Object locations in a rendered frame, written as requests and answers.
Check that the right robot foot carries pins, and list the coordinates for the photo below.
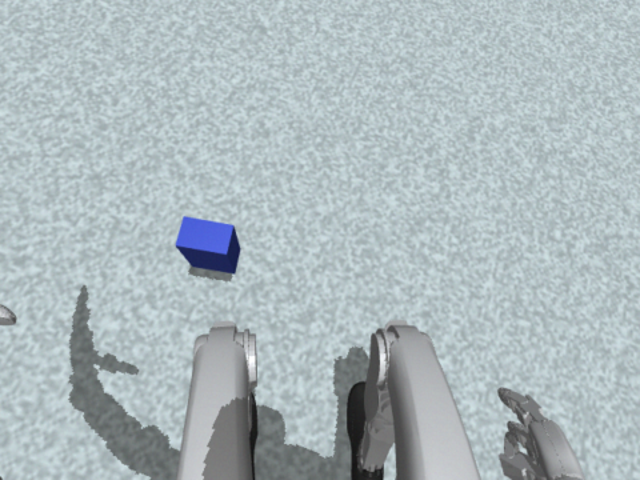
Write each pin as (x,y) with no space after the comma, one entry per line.
(355,428)

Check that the carton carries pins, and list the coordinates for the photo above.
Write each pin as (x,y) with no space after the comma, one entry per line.
(209,245)

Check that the left robot hand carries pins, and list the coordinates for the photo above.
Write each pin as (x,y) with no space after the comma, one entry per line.
(7,317)

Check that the right robot hand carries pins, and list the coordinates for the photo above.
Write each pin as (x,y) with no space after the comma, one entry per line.
(550,456)

